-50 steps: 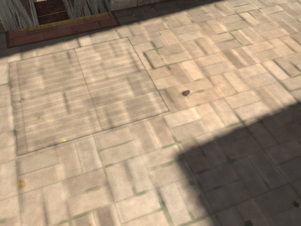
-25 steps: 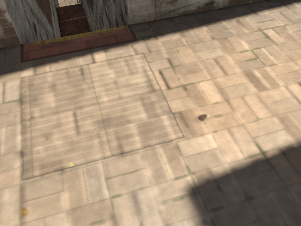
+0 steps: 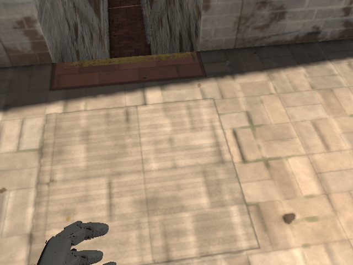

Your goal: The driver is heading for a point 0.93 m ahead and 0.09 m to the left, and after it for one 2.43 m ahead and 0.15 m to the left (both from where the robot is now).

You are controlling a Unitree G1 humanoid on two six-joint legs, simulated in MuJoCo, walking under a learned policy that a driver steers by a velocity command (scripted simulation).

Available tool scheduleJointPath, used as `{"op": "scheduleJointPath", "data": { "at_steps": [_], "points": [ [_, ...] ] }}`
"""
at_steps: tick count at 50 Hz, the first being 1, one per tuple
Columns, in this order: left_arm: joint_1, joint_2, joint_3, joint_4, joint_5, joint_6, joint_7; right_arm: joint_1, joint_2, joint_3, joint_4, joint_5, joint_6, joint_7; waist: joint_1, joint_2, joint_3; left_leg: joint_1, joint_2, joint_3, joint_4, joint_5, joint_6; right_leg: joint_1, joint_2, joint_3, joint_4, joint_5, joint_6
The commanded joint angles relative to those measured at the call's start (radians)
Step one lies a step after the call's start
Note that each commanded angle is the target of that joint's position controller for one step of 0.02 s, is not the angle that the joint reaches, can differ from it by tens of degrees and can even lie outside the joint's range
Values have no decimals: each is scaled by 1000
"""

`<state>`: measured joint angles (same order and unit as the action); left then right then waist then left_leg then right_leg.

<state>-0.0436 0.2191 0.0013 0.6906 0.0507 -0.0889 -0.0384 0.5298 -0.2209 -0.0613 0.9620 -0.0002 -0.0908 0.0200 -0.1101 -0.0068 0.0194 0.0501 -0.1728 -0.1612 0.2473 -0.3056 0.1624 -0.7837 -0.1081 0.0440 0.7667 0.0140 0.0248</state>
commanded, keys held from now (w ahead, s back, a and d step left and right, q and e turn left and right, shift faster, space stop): w+q+shift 0.46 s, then w+shift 0.08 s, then w+e+shift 0.28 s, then e+shift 0.18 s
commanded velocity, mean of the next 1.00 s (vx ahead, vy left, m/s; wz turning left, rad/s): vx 0.94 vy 0.00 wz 0.38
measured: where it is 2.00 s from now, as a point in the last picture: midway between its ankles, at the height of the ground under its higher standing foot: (73, 146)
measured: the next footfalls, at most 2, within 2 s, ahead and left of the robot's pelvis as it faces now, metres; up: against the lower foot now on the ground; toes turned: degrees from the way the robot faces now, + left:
right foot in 0.14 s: +0.36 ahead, -0.13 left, +0.00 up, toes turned +10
left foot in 0.60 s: +0.67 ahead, +0.21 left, +0.00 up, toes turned +35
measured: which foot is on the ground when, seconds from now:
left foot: down 0.00-0.14, up 0.16-0.58, down 0.60-0.98, up 1.00-1.00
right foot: up 0.00-0.12, down 0.14-0.60, up 0.62-1.00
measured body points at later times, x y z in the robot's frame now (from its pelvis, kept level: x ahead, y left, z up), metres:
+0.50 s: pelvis +0.45 +0.03 -0.02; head +0.47 +0.05 +0.43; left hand +0.25 +0.24 -0.14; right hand +0.80 -0.04 -0.06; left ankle +0.59 +0.19 -0.68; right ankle +0.32 -0.14 -0.74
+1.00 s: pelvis +0.85 +0.25 -0.02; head +0.88 +0.27 +0.43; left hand +0.91 +0.53 -0.13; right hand +0.94 +0.00 -0.15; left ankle +0.64 +0.20 -0.71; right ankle +1.06 +0.28 -0.71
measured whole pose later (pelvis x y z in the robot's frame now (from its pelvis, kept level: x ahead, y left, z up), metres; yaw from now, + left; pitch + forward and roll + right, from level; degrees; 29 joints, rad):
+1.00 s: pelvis +0.85 +0.25 -0.02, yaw +21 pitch -1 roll +2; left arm 0.14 0.27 0.03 0.77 -0.02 -0.06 -0.08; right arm 0.42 -0.24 -0.02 0.89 0.01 -0.10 -0.05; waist -0.03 -0.06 0.08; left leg 0.15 -0.08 0.27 0.48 -0.43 0.01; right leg -0.62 0.02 -0.14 0.63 0.18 -0.11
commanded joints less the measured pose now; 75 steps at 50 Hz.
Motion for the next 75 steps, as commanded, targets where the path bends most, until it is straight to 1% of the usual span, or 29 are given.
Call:
{"op": "scheduleJointPath", "data": {
  "at_steps": [1, 4, 6, 7, 8, 11, 15, 25, 29, 30, 31, 32, 35, 43, 47, 48, 49, 50, 51, 52, 53, 54, 56, 57, 60, 64, 71, 74, 75],
  "points": [
    [-124, 76, 7, -109, -16, -6, 0, -2, -174, -36, -75, 8, -16, -9, 17, 56, 72, -187, 218, -205, -71, 668, 63, 221, 98, -74, -138, 110, -13],
    [-10, 135, 26, -103, -22, -8, 23, -49, -221, -45, -93, 11, -14, -23, 87, 79, -42, -98, 215, -205, 130, 977, 4, 490, 159, -56, -266, 23, -44],
    [343, 236, 71, -22, -35, -11, 62, -146, -279, -59, -121, -6, -21, -13, 282, 89, -225, -206, 177, -202, 538, 937, -20, 884, 105, -20, -249, -114, -62],
    [544, 302, 94, 5, -2, -11, 87, -164, -163, -32, -155, -13, -30, -7, 335, -24, -357, -369, 126, -143, 863, 520, -13, 1122, -98, 166, -220, -444, -84],
    [473, 344, 101, -6, 29, -15, 76, -30, -46, 1, -212, 60, -22, -11, 189, -395, -506, -672, 21, -27, 1158, -180, -48, 1327, -404, 752, -398, -589, -203],
    [305, 123, 74, 1, 11, -7, 48, -212, -156, -9, -196, -7, 21, -8, 178, -7, -140, -771, 198, 55, 1125, 34, -34, 896, -261, 468, -504, -539, -181],
    [386, 77, 58, 113, -24, -39, 30, -317, -65, 13, -284, -36, 73, 38, 115, -63, -1, -814, 289, 78, 1080, 47, -41, 709, -195, 136, -573, -249, -121],
    [492, 206, 67, 176, -26, -53, 45, -595, -103, 39, -400, -41, 67, 83, 98, -42, 107, -595, 151, 350, 527, 340, 30, 750, -104, -331, -596, 726, -38],
    [422, 299, 77, 153, -18, 4, 66, -61, -217, -18, -217, -52, 53, 28, -176, -107, -147, 26, 75, 225, 345, 159, 101, 674, -151, -295, 104, 920, -105],
    [468, 206, 64, 143, -8, 9, 53, -73, -296, -46, -200, -57, 59, 6, -90, 59, -187, 227, 244, 17, 379, 16, 98, 419, -28, -266, 507, -67, -102],
    [609, 110, 37, 73, -61, 5, 42, -133, -376, -52, -252, -68, 54, 0, 47, 246, -381, 471, 559, -528, 260, 32, 200, 100, 79, -102, 849, -560, -87],
    [433, 195, 50, 49, -67, -11, 47, -86, -323, -59, -244, -47, 57, -9, -53, 64, -359, 376, 529, -537, 82, -91, 168, 15, 80, 17, 848, -406, -102],
    [420, 133, 38, 99, -48, 13, 28, -220, -185, -21, -194, -48, 4, -17, 103, -76, 5, -118, 419, -166, -32, 37, 52, 111, -26, 37, 624, -265, -101],
    [233, 53, 29, 68, -46, 52, -17, -190, -91, 15, -132, -11, -61, -4, 131, 32, 131, -241, 230, 373, -104, 829, -140, 143, 31, -136, 210, 72, -100],
    [270, 60, 21, 78, -23, 33, -44, -173, -175, 9, -134, 13, -69, -55, 152, 72, 23, -127, 276, 427, 111, 1169, -169, 384, 162, -279, -122, 256, -129],
    [264, 120, 56, 33, -91, 16, -46, -210, -274, -13, -167, 24, -40, -91, 176, 153, -62, -97, 309, 372, 229, 1321, -210, 457, 186, -221, -86, 197, -122],
    [413, 200, 85, 55, -101, 21, -45, -290, -298, -22, -197, 13, -17, -108, 276, 164, -136, -91, 325, 359, 389, 1342, -233, 572, 198, -193, -101, 163, -138],
    [644, 271, 119, 115, -93, 35, -31, -387, -298, -25, -234, 4, -5, -105, 390, 128, -203, -196, 303, 344, 682, 1221, -242, 796, 172, -125, -131, 219, -172],
    [726, 250, 110, 164, -90, 45, -4, -437, -196, -3, -242, 16, -4, -72, 411, -127, -128, -365, 125, 358, 1131, 231, -264, 901, 98, -41, -325, 416, -216],
    [592, 258, 88, 113, -19, 27, 8, -287, -39, 37, -297, -19, -21, -41, 198, -403, -133, -719, 16, 183, 1479, -368, -277, 1046, -3, 261, -132, 917, -323],
    [515, 276, 90, 33, 27, 7, 4, -132, -79, 48, -307, -6, -41, -19, 162, -244, -410, -767, 32, -27, 1555, -329, -247, 1153, -183, 566, -237, 796, -487],
    [413, 279, 108, -42, -7, 11, 3, -193, -168, 32, -337, 5, -49, -12, 154, -48, -376, -755, 65, -46, 1449, -251, -195, 1047, -167, 618, -349, 465, -492],
    [396, 159, 85, 62, 5, -32, -14, -111, -210, 17, -330, -101, -25, -19, 84, 150, -171, -760, 184, -51, 1184, -187, -267, 784, -115, 443, -404, 524, -464],
    [363, 180, 81, 55, -2, -37, -16, -174, -198, 19, -368, -128, -22, -37, 58, 96, -120, -695, 222, -16, 1117, -220, -293, 631, -73, 426, -446, 597, -474],
    [356, 206, 91, 44, -9, -65, -40, -225, -147, 45, -394, -56, -4, -57, 31, 48, -148, -534, 270, 38, 934, -184, -331, 492, 26, 338, -466, 569, -402],
    [269, 275, 112, -36, -8, -74, -39, -297, -138, 47, -393, -32, 34, -38, 30, 9, -83, -335, 199, 96, 658, -12, -332, 359, 159, 277, -457, 320, -254],
    [339, 234, 129, -109, -36, -47, -34, -412, -154, 23, -378, -13, 2, -62, 132, -65, -69, -500, 182, -3, 360, 13, -288, 733, 15, 599, -305, 222, -318],
    [290, 185, 98, -133, -32, -17, -54, -357, -190, 7, -358, -1, -15, -50, 76, 36, -139, -189, 229, -25, 147, 492, -147, 604, 121, 575, -211, 85, -211],
    [324, 123, 72, -162, -36, -13, -49, -342, -278, -18, -374, -8, -19, -60, 82, 144, -239, 72, 435, -209, 192, 913, 87, 405, 284, 413, -50, -158, -92]
  ]
}}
